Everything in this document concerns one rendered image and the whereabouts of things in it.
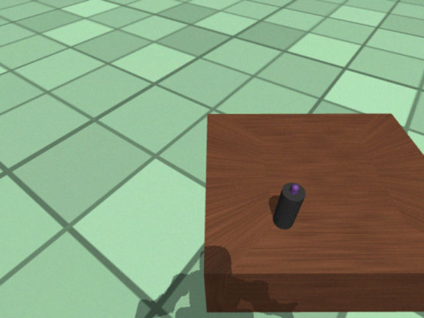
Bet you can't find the bottle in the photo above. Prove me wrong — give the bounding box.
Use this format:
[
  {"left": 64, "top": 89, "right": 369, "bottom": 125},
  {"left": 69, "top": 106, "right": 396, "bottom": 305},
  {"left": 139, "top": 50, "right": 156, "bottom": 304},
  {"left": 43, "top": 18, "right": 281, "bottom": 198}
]
[{"left": 273, "top": 183, "right": 305, "bottom": 229}]

